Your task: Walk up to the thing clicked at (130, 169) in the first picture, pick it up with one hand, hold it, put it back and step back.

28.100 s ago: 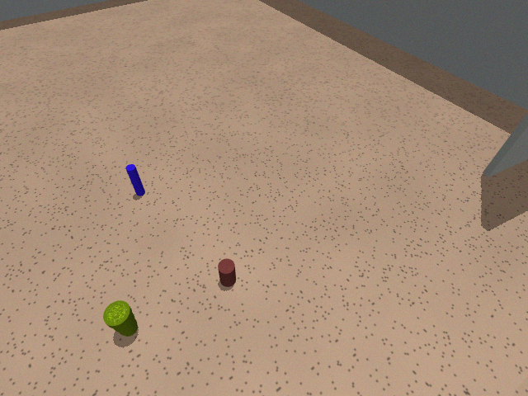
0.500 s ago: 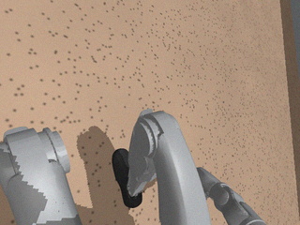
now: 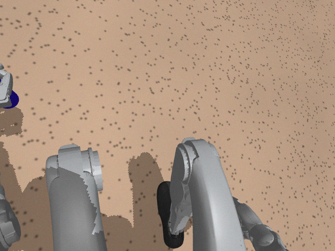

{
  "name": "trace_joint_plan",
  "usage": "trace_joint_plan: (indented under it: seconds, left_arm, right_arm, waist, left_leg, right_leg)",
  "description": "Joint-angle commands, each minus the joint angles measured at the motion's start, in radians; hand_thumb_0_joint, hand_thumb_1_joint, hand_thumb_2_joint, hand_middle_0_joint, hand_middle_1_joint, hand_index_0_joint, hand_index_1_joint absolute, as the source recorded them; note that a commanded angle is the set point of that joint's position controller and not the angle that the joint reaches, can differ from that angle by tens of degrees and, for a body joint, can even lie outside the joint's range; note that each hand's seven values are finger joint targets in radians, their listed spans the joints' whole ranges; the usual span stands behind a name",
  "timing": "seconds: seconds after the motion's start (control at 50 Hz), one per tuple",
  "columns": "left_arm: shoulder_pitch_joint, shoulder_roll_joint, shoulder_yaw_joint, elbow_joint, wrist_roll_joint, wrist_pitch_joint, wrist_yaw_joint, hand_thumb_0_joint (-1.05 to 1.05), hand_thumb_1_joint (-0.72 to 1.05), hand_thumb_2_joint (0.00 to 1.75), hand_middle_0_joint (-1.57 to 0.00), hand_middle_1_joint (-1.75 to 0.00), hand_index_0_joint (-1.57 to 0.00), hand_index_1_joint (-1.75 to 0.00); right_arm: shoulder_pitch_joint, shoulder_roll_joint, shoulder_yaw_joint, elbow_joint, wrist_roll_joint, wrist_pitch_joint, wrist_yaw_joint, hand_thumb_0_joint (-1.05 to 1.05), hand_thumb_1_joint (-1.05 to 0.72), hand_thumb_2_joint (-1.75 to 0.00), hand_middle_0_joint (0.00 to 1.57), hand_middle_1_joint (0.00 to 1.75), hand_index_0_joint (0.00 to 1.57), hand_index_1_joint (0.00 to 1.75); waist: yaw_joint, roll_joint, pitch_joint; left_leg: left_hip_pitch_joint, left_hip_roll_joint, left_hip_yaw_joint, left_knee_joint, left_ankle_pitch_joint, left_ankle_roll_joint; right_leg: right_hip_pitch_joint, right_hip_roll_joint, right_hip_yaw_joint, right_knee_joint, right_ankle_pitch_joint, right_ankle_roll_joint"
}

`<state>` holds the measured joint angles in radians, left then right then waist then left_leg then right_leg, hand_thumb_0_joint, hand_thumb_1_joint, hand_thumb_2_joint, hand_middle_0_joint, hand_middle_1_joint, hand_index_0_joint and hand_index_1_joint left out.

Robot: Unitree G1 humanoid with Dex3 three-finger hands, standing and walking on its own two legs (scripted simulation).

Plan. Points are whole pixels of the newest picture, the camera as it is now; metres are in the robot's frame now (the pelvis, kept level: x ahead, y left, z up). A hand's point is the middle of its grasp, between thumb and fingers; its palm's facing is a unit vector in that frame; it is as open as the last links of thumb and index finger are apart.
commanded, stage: settle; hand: left
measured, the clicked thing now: out of the picture +0.43 +0.34 -0.09
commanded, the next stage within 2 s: lift in 1.00 s
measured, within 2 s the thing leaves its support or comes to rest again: neither
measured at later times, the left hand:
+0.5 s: hand out of the picture +0.44 +0.31 -0.01, palm faces +0.35 -0.94 -0.04, open 5.8 cm
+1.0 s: hand out of the picture +0.44 +0.30 +0.02, palm faces +0.35 -0.93 -0.03, open 5.8 cm
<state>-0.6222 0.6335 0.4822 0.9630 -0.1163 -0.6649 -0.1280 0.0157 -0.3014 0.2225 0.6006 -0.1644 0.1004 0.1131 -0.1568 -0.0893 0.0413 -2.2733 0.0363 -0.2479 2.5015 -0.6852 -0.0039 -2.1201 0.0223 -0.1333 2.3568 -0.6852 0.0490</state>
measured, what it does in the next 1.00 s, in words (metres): rises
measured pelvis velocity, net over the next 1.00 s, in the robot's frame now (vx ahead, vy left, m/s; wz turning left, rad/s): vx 0.01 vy -0.01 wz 0.09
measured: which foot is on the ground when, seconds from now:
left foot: down 0.00-1.00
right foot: down 0.00-1.00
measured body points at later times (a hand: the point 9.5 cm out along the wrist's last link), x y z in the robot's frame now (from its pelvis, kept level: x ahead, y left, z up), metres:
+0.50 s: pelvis +0.01 -0.01 +0.03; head +0.22 +0.07 +0.42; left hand +0.42 +0.36 -0.01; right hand +0.16 -0.28 -0.08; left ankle +0.08 +0.13 -0.28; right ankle +0.12 -0.13 -0.28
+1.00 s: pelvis +0.01 -0.01 +0.05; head +0.21 +0.07 +0.44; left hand +0.41 +0.35 +0.03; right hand +0.16 -0.27 -0.07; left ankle +0.08 +0.13 -0.28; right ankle +0.12 -0.13 -0.28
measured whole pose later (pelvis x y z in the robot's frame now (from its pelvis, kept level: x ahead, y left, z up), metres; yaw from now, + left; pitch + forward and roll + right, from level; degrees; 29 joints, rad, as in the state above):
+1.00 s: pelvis +0.01 -0.01 +0.05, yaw +5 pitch +32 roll -7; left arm -0.66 0.48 0.51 0.92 -0.11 -0.56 -0.18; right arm 0.08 -0.28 0.06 0.66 -0.09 0.06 0.06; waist -0.13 -0.01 -0.09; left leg -2.18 0.04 -0.14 2.30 -0.68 -0.03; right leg -2.09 -0.01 -0.06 2.24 -0.71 0.03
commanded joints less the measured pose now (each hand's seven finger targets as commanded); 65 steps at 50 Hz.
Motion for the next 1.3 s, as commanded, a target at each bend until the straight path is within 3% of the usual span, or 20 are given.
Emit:
trace_joint_plan:
  seconds: [0.0,0.12,0.2,0.24,0.28,0.32,0.36,0.4,0.46,0.48,0.5,0.54,0.56,0.64,0.68,0.8,0.9,0.92,1.14,1.28]
  left_arm:
    - [-0.316,0.214,0.041,-0.273,-0.029,-0.071,-0.003,0.0,0.6,1.37,-1.41,-1.5,-1.43,-1.51]
    - [-0.344,0.194,0.052,-0.291,-0.041,-0.055,-0.026,0.0,0.59,1.36,-1.39,-1.49,-1.41,-1.49]
    - [-0.262,0.163,0.049,-0.213,-0.042,-0.03,-0.043,0.0,0.56,1.32,-1.36,-1.45,-1.37,-1.45]
    - [-0.364,0.213,0.088,-0.319,-0.047,-0.038,-0.042,0.0,0.55,1.34,-1.36,-1.47,-1.37,-1.47]
    - [-0.367,0.175,0.063,-0.309,-0.044,-0.028,-0.047,0.0,0.55,1.33,-1.36,-1.46,-1.37,-1.46]
    - [-0.287,0.179,0.091,-0.232,-0.041,-0.014,-0.05,0.0,0.57,1.34,-1.37,-1.46,-1.38,-1.46]
    - [-0.318,0.2,0.104,-0.278,-0.037,-0.019,-0.046,0.0,0.53,1.36,-1.38,-1.48,-1.39,-1.49]
    - [-0.346,0.159,0.079,-0.305,-0.043,-0.016,-0.053,0.0,0.54,1.37,-1.39,-1.51,-1.41,-1.51]
    - [-0.331,0.196,0.107,-0.304,-0.033,-0.002,-0.051,0.0,0.55,1.35,-1.39,-1.48,-1.4,-1.48]
    - [-0.295,0.165,0.103,-0.274,-0.037,0.004,-0.052,0.0,0.55,1.35,-1.39,-1.48,-1.4,-1.48]
    - [-0.337,0.156,0.08,-0.311,-0.034,0.002,-0.052,0.0,0.56,1.36,-1.38,-1.49,-1.4,-1.48]
    - [-0.321,0.146,0.095,-0.283,-0.037,0.007,-0.051,0.0,0.57,1.37,-1.39,-1.5,-1.41,-1.5]
    - [-0.34,0.137,0.077,-0.304,-0.033,0.006,-0.052,0.0,0.56,1.38,-1.38,-1.5,-1.39,-1.5]
    - [-0.372,0.152,0.087,-0.343,-0.032,0.002,-0.052,0.0,0.52,1.38,-1.4,-1.51,-1.41,-1.51]
    - [-0.358,0.119,0.069,-0.308,-0.031,0.008,-0.054,0.0,0.52,1.38,-1.4,-1.51,-1.41,-1.51]
    - [-0.383,0.135,0.078,-0.317,-0.024,0.005,-0.05,0.0,0.49,1.38,-1.39,-1.51,-1.41,-1.51]
    - [-0.37,0.105,0.07,-0.277,-0.026,0.006,-0.051,0.0,0.51,1.39,-1.37,-1.5,-1.39,-1.5]
    - [-0.393,0.128,0.076,-0.312,-0.026,0.002,-0.049,0.0,0.51,1.38,-1.38,-1.5,-1.4,-1.5]
    - [-0.39,0.112,0.061,-0.291,-0.015,0.009,-0.054,0.0,0.49,1.31,-1.35,-1.48,-1.38,-1.46]
    - [-0.362,0.116,0.08,-0.364,-0.031,0.028,-0.069,0.0,0.5,1.31,-1.36,-1.47,-1.39,-1.45]
  right_arm:
    - [0.115,-0.277,-0.128,-0.038,0.018,-0.007,-0.03,0.0,-0.86,-0.89,0.2,0.3,0.2,0.3]
    - [0.155,-0.256,-0.153,-0.013,0.036,-0.012,-0.042,0.0,-0.86,-0.89,0.2,0.3,0.2,0.3]
    - [0.153,-0.234,-0.159,-0.018,0.044,-0.018,-0.047,0.0,-0.87,-0.89,0.2,0.3,0.2,0.3]
    - [0.177,-0.236,-0.173,-0.005,0.046,-0.019,-0.052,0.0,-0.87,-0.89,0.2,0.3,0.2,0.3]
    - [0.175,-0.233,-0.183,0.001,0.05,-0.025,-0.053,0.0,-0.87,-0.89,0.2,0.3,0.2,0.3]
    - [0.175,-0.23,-0.183,0.001,0.055,-0.025,-0.054,0.0,-0.87,-0.89,0.2,0.3,0.2,0.3]
    - [0.168,-0.223,-0.189,-0.005,0.056,-0.026,-0.057,0.0,-0.87,-0.9,0.2,0.3,0.2,0.3]
    - [0.179,-0.22,-0.193,-0.001,0.056,-0.029,-0.058,0.0,-0.87,-0.9,0.2,0.3,0.2,0.3]
    - [0.19,-0.218,-0.206,-0.002,0.062,-0.032,-0.062,0.0,-0.87,-0.89,0.2,0.3,0.2,0.3]
    - [0.188,-0.217,-0.206,-0.004,0.065,-0.032,-0.064,0.0,-0.87,-0.89,0.2,0.3,0.2,0.3]
    - [0.19,-0.214,-0.207,-0.001,0.066,-0.034,-0.064,0.0,-0.87,-0.89,0.2,0.3,0.2,0.3]
    - [0.196,-0.218,-0.213,0.004,0.068,-0.035,-0.067,0.0,-0.87,-0.89,0.2,0.3,0.2,0.3]
    - [0.193,-0.218,-0.216,0.006,0.069,-0.039,-0.067,0.0,-0.87,-0.89,0.2,0.3,0.2,0.3]
    - [0.208,-0.207,-0.222,0.014,0.066,-0.043,-0.071,0.0,-0.87,-0.89,0.2,0.3,0.2,0.3]
    - [0.197,-0.202,-0.224,0.009,0.069,-0.047,-0.071,0.0,-0.87,-0.89,0.2,0.3,0.2,0.3]
    - [0.206,-0.201,-0.23,0.014,0.071,-0.054,-0.072,0.0,-0.88,-0.89,0.2,0.3,0.2,0.3]
    - [0.207,-0.195,-0.228,0.017,0.072,-0.056,-0.072,0.0,-0.88,-0.89,0.2,0.3,0.2,0.3]
    - [0.197,-0.198,-0.232,0.009,0.074,-0.058,-0.073,0.0,-0.87,-0.89,0.2,0.3,0.2,0.3]
    - [0.215,-0.192,-0.244,0.019,0.077,-0.061,-0.076,0.0,-0.9,-0.9,0.2,0.3,0.2,0.3]
    - [0.232,-0.186,-0.264,0.01,0.093,-0.064,-0.083,0.0,-0.9,-0.9,0.2,0.3,0.2,0.3]
  waist:
    - [-0.017,0.431,-0.678]
    - [-0.014,0.379,-0.713]
    - [0.007,0.318,-0.738]
    - [0.013,0.326,-0.782]
    - [0.011,0.335,-0.766]
    - [0.02,0.3,-0.749]
    - [0.038,0.298,-0.764]
    - [0.023,0.318,-0.787]
    - [0.04,0.302,-0.817]
    - [0.038,0.295,-0.803]
    - [0.036,0.322,-0.802]
    - [0.035,0.316,-0.803]
    - [0.027,0.329,-0.787]
    - [0.034,0.319,-0.828]
    - [0.027,0.313,-0.801]
    - [0.03,0.306,-0.81]
    - [0.026,0.297,-0.79]
    - [0.038,0.303,-0.811]
    - [0.037,0.308,-0.828]
    - [0.068,0.291,-0.897]
  left_leg:
    - [0.524,0.012,0.095,-0.351,0.082,-0.001]
    - [0.499,0.005,0.125,-0.35,0.113,0.01]
    - [0.471,0.004,0.145,-0.343,0.136,0.02]
    - [0.478,0.002,0.155,-0.346,0.146,0.021]
    - [0.489,0.002,0.16,-0.359,0.139,0.02]
    - [0.476,0.003,0.161,-0.366,0.146,0.021]
    - [0.467,0.003,0.169,-0.371,0.123,0.024]
    - [0.495,0.002,0.171,-0.381,0.127,0.022]
    - [0.495,0.003,0.176,-0.384,0.162,0.024]
    - [0.511,0.002,0.172,-0.397,0.161,0.023]
    - [0.524,0.003,0.171,-0.409,0.155,0.019]
    - [0.556,0.003,0.167,-0.416,0.169,0.018]
    - [0.559,0.004,0.165,-0.423,0.163,0.015]
    - [0.566,0.003,0.178,-0.418,0.174,0.021]
    - [0.563,0.002,0.176,-0.434,0.149,0.02]
    - [0.579,0.001,0.176,-0.449,0.163,0.02]
    - [0.576,-0.002,0.179,-0.463,0.145,0.02]
    - [0.582,-0.003,0.182,-0.47,0.128,0.021]
    - [0.626,-0.005,0.19,-0.491,0.155,0.02]
    - [0.667,-0.008,0.203,-0.528,0.173,0.023]
  right_leg:
    - [0.202,0.034,-0.07,-0.201,0.158,-0.088]
    - [0.254,0.028,-0.042,-0.229,0.183,-0.083]
    - [0.307,0.028,-0.023,-0.251,0.2,-0.076]
    - [0.34,0.023,-0.014,-0.262,0.212,-0.074]
    - [0.312,0.024,-0.011,-0.264,0.198,-0.078]
    - [0.323,0.022,-0.012,-0.271,0.196,-0.075]
    - [0.331,0.023,-0.003,-0.284,0.172,-0.075]
    - [0.347,0.02,-0.003,-0.29,0.181,-0.075]
    - [0.366,0.019,0.008,-0.295,0.209,-0.074]
    - [0.351,0.016,0.002,-0.297,0.202,-0.075]
    - [0.33,0.016,0.001,-0.292,0.193,-0.081]
    - [0.324,0.013,-0.001,-0.299,0.199,-0.081]
    - [0.303,0.012,-0.003,-0.296,0.191,-0.083]
    - [0.348,0.012,0.012,-0.319,0.211,-0.078]
    - [0.324,0.01,0.011,-0.325,0.182,-0.081]
    - [0.331,0.008,0.011,-0.334,0.189,-0.082]
    - [0.335,0.005,0.013,-0.347,0.175,-0.081]
    - [0.333,0.006,0.016,-0.352,0.158,-0.083]
    - [0.343,0.002,0.027,-0.369,0.174,-0.084]
    - [0.413,-0.002,0.043,-0.412,0.187,-0.084]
